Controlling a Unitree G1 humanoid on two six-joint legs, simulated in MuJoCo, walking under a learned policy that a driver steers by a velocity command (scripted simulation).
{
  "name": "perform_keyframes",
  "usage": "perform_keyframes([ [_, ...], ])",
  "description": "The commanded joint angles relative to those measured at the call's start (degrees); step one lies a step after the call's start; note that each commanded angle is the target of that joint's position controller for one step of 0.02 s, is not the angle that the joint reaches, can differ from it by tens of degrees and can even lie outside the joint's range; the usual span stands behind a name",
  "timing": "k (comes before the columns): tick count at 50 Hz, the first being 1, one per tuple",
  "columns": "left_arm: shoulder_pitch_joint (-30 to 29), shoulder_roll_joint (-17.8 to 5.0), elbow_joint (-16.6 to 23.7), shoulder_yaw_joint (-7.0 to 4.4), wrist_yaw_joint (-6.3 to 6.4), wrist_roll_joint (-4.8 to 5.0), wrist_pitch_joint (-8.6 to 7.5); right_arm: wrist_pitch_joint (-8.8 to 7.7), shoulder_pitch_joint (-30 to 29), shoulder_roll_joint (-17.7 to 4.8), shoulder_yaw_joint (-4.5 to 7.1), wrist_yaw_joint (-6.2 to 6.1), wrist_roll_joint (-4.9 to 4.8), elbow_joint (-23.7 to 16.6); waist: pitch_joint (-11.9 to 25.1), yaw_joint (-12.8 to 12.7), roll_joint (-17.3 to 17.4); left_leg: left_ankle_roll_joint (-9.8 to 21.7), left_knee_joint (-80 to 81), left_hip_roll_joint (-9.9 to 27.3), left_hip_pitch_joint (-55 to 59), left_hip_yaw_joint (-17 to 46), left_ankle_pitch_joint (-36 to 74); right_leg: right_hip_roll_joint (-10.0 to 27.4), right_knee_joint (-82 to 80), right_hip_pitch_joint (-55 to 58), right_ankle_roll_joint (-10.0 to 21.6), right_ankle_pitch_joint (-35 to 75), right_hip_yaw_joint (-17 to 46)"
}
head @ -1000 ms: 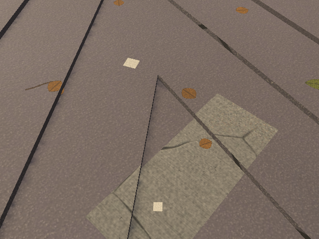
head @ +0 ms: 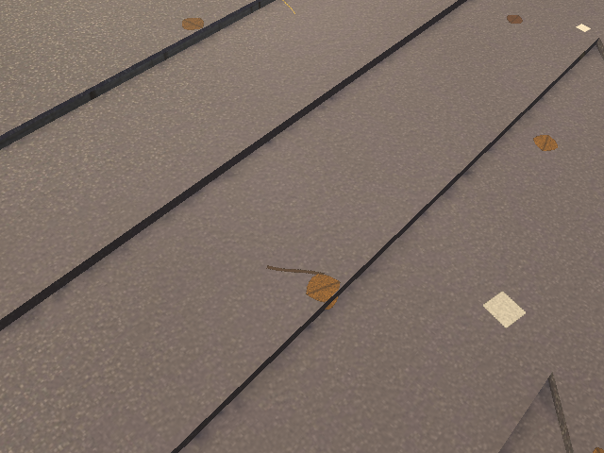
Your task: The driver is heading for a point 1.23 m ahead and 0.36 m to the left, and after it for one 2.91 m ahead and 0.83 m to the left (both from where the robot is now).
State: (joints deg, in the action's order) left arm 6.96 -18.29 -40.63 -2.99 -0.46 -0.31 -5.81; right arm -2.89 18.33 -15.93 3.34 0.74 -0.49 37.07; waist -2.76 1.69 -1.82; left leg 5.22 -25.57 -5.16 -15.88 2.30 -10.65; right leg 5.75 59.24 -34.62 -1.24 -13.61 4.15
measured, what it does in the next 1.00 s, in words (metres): walks ahead, turning left: right foot, then left foot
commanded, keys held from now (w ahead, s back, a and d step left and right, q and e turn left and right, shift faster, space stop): w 0.10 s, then no key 0.38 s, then q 0.48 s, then w+q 0.04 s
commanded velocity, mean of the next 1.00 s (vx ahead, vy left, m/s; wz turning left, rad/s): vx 0.17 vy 0.00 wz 0.32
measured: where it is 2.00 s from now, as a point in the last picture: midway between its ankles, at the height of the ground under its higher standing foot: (212, 431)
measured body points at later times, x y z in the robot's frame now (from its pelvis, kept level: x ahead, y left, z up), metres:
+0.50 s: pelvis +0.22 -0.07 +0.00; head +0.26 -0.07 +0.44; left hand +0.34 +0.19 -0.11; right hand +0.36 -0.33 -0.12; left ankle +0.21 +0.09 -0.71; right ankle +0.31 -0.15 -0.74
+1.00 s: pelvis +0.26 -0.08 -0.01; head +0.29 -0.08 +0.44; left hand +0.32 +0.23 -0.10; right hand +0.50 -0.31 -0.10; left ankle +0.23 +0.06 -0.71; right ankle +0.30 -0.17 -0.74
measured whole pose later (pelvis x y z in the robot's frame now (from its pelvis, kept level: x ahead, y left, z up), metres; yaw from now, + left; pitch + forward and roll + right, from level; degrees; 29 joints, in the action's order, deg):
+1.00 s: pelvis +0.26 -0.08 -0.01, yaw +20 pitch +1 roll +0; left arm 6.6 -16.6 -43.4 -2.7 -0.2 -1.6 0.2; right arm 2.7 10.2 -19.1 4.8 -2.6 -1.0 37.2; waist -1.8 0.7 2.2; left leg -1.2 -49.0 -3.3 -25.1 9.6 -26.3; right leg -1.9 29.6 -16.0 2.7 -14.1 -1.9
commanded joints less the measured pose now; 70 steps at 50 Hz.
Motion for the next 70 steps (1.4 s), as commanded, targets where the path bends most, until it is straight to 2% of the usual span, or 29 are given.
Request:
perform_keyframes([
  [1,-0.02,-3.12,2.26,-0.77,0.09,-0.33,0.21,-1.45,-1.28,-8.67,2.44,-1.52,-0.23,-3.25,3.26,-1.50,4.79,10.75,13.93,12.88,2.99,13.71,7.48,-0.10,-6.63,-2.84,-2.26,8.76,-0.81],
  [6,-9.69,-0.64,4.18,0.71,-1.26,0.44,-0.24,-0.87,2.64,-9.97,2.65,-1.71,-0.57,-0.34,0.51,2.79,5.97,7.48,14.00,11.45,-0.29,9.47,2.96,-3.89,-25.51,6.09,-3.06,21.30,-3.21],
  [10,-6.69,-4.55,4.11,-0.86,-1.95,-0.18,-1.10,-0.29,2.97,-9.75,2.71,-2.10,-0.41,1.47,1.72,0.94,8.25,4.67,5.23,14.77,8.40,12.73,13.08,-4.01,-30.49,7.75,0.62,18.62,-0.54],
  [12,-0.61,-5.26,2.30,-1.61,-1.76,-0.92,-1.48,0.21,1.29,-8.45,2.35,-2.21,-0.28,1.40,4.52,-2.33,8.12,2.16,-2.97,12.32,9.71,12.07,20.88,-5.10,-34.40,15.51,2.96,19.75,-2.55],
  [13,3.11,-7.52,1.90,-2.16,-1.51,-1.78,-1.83,0.24,2.07,-6.44,1.63,-2.15,0.37,0.76,9.39,-3.49,5.15,-0.25,-11.81,8.41,7.37,10.20,18.54,-1.22,-33.33,24.70,4.80,33.87,-0.71],
  [14,6.63,-10.95,2.44,-2.48,-1.21,-3.24,-1.75,0.03,9.33,-3.11,0.23,-2.05,0.85,0.70,19.17,-2.10,-6.93,-4.48,-29.08,2.93,-6.04,7.50,-4.00,11.73,-29.19,44.75,12.60,51.72,12.81],
  [15,9.32,-8.41,0.68,-2.18,-1.56,-1.61,-0.54,0.18,15.95,-4.07,-0.02,-1.97,0.07,2.90,26.45,-1.69,-16.42,-7.30,-42.35,0.19,-13.09,6.84,-28.48,18.63,-32.51,51.03,19.73,48.12,27.34],
  [16,8.47,-6.31,1.06,-1.55,-1.84,0.06,0.34,0.90,13.45,-9.01,1.21,-2.04,-0.79,3.51,23.31,-2.85,-9.23,-7.91,-47.68,2.13,-15.83,9.41,-26.88,17.11,-35.61,46.33,18.65,33.92,27.63],
  [18,1.63,-2.39,1.66,0.24,-1.57,-0.22,1.31,2.63,3.04,-9.26,1.38,-2.70,-0.31,1.70,12.24,-2.68,-1.51,-8.57,-45.29,5.89,-17.54,6.15,-21.59,12.15,-39.04,33.12,15.00,22.62,17.35],
  [20,-2.57,-1.43,1.06,0.83,-1.31,-0.94,1.72,4.08,1.71,-6.59,0.96,-3.19,0.42,1.21,8.07,-0.06,-4.45,-8.65,-35.12,8.74,-10.58,4.25,-17.18,7.81,-42.40,22.19,13.09,19.84,10.71],
  [24,-2.90,-2.84,-0.84,0.37,-0.77,-0.96,2.17,3.87,2.12,-3.09,-0.34,-3.56,0.89,2.77,10.34,-0.23,-6.24,-8.73,-18.01,7.89,-0.53,0.93,-12.05,5.49,-42.06,20.04,14.08,27.51,4.30],
  [26,-3.11,-4.44,-1.30,-0.07,-0.30,-0.42,2.86,4.16,1.37,-4.60,0.00,-3.33,0.41,3.28,11.13,-0.53,-5.36,-8.17,-13.40,7.59,2.08,-0.15,-5.97,6.86,-42.27,20.69,14.38,20.38,4.08],
  [30,-3.02,-6.05,-2.05,-0.57,1.00,0.57,4.92,4.71,-3.75,-6.70,0.71,-2.91,0.82,1.05,5.78,-1.04,-4.83,-4.44,-7.00,6.97,2.42,-1.45,-1.76,6.70,-42.71,17.99,11.44,-2.31,4.23],
  [32,-0.50,-4.67,-2.72,-0.37,1.43,0.10,5.24,4.48,-5.39,-9.25,1.24,-3.12,1.33,-0.85,3.81,-2.16,1.19,-0.84,-2.40,11.14,1.50,4.63,7.59,3.78,-37.81,17.30,7.51,-5.23,1.14],
  [33,0.13,-3.17,-1.93,-0.25,1.63,-0.63,5.24,4.56,-6.40,-12.33,2.28,-3.20,0.71,-0.52,3.24,-4.67,10.66,2.23,0.61,13.35,-0.63,10.47,6.13,-2.70,-33.41,16.44,4.31,-6.46,-5.96],
  [34,-2.96,-2.74,-1.61,-0.22,1.93,-1.01,5.26,4.31,-5.53,-11.41,2.50,-3.05,0.41,-1.07,2.90,-2.06,13.14,4.77,4.82,15.35,-0.66,15.29,4.14,-7.27,-26.16,15.61,1.59,-4.25,-9.67],
  [36,-4.98,-1.93,-0.50,-0.35,1.92,-0.44,5.31,3.42,-4.33,-11.02,2.53,-3.12,0.84,-1.17,3.60,-0.89,15.96,7.78,5.85,18.63,4.05,21.53,11.44,-8.91,-19.09,9.50,1.05,-9.12,-6.71],
  [39,-3.60,-3.32,-0.09,-0.95,1.02,0.40,5.19,2.21,-5.08,-11.17,2.92,-3.34,0.19,-2.05,7.37,-0.91,11.35,9.39,2.69,20.95,10.86,23.28,28.43,-7.21,-8.11,3.48,0.52,-19.10,-0.85],
  [43,-3.14,-2.18,0.29,-0.37,0.10,0.97,4.97,4.79,-8.93,-11.79,3.55,-3.72,-0.87,-3.47,10.16,-1.48,10.61,5.73,0.44,15.82,9.40,20.03,29.37,-8.39,-21.73,12.28,-1.14,-8.15,-2.74],
  [45,1.08,-2.68,-0.89,-0.84,-0.47,0.86,5.07,5.60,-11.32,-11.18,3.44,-3.69,-1.46,-4.47,10.49,-3.91,10.70,3.23,-1.19,12.90,5.79,19.45,21.22,-9.30,-34.59,20.57,-0.53,2.90,-4.59],
  [46,2.88,-4.57,-1.43,-1.60,-0.23,0.28,5.32,5.55,-10.67,-9.70,3.05,-3.68,-1.38,-4.59,10.46,-3.99,8.55,0.77,-3.53,10.39,1.04,18.17,12.06,-6.32,-38.42,26.79,0.70,8.23,-3.07],
  [47,3.98,-9.36,-0.75,-2.69,0.37,-0.87,5.76,5.47,-7.51,-6.01,2.11,-3.47,-0.38,-4.25,10.29,-2.40,-4.19,-3.00,-16.28,3.70,-8.51,11.63,-7.50,6.50,-41.05,33.29,5.41,15.48,9.46],
  [48,2.00,-12.01,0.05,-3.07,0.25,-2.56,5.95,5.01,-5.04,-7.60,2.86,-3.67,-0.25,-5.01,7.45,-1.08,-14.39,-5.79,-27.24,-0.68,-17.23,6.41,-26.98,18.11,-43.67,28.30,15.25,20.52,22.23],
  [49,0.75,-9.76,1.43,-2.44,0.56,-2.31,5.40,4.61,-4.12,-11.94,3.97,-3.52,0.11,-3.98,6.81,-1.21,-9.20,-6.87,-37.34,3.64,-18.09,7.88,-24.27,18.90,-45.67,27.20,18.32,11.73,23.13],
  [50,-1.24,-6.56,1.69,-1.67,0.97,-1.61,4.98,4.70,-5.04,-13.11,4.59,-3.24,-0.44,-3.04,4.66,-0.80,-5.01,-6.99,-39.77,5.20,-20.69,7.45,-18.76,15.00,-46.27,27.15,15.72,-1.13,18.07],
  [52,-1.66,-5.82,1.42,-1.48,2.01,0.39,4.34,5.02,-5.94,-11.07,4.26,-3.20,-0.10,-2.37,2.02,-1.62,-5.32,-7.99,-41.53,6.89,-26.47,6.00,-11.84,10.83,-48.10,30.46,11.82,-12.54,13.42],
  [57,5.66,-6.15,-0.25,-1.65,2.74,-0.17,3.03,3.14,-10.96,-7.35,2.99,-1.88,-0.73,-4.63,1.85,-5.84,-4.01,-9.43,-36.95,8.67,-29.69,2.27,-4.57,10.13,-51.72,36.47,11.89,-10.19,6.06],
  [64,8.03,-9.21,-1.58,-3.21,1.38,0.27,2.28,2.16,-13.44,-4.37,1.39,0.01,-0.92,-7.11,-0.72,-6.63,-4.58,-8.04,-23.42,11.50,-25.04,-1.17,-0.77,12.24,-53.84,34.68,12.54,-3.90,-3.15],
  [70,9.84,-10.78,-3.55,-4.02,-0.15,2.14,2.72,2.59,-15.74,-3.76,0.53,1.29,-0.79,-9.03,-2.39,-6.35,-3.51,-3.21,-13.89,10.88,-16.52,-4.62,-5.86,13.99,-51.42,33.45,11.26,-0.45,-8.67],
])
Velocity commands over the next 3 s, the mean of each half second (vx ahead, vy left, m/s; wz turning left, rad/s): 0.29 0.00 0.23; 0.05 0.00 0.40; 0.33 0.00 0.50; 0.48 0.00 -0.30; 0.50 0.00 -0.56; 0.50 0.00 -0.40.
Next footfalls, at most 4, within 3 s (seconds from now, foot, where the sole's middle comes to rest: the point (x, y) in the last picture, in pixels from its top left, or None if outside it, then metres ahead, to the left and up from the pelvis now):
0.26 right None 0.35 -0.15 -0.78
0.62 left None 0.29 0.08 -0.78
0.92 right None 0.34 -0.16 -0.78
1.48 left None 0.34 0.19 -0.78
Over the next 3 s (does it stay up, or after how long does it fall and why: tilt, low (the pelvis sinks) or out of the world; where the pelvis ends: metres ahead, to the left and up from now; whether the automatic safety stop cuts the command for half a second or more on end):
stays up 0.98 0.30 0.02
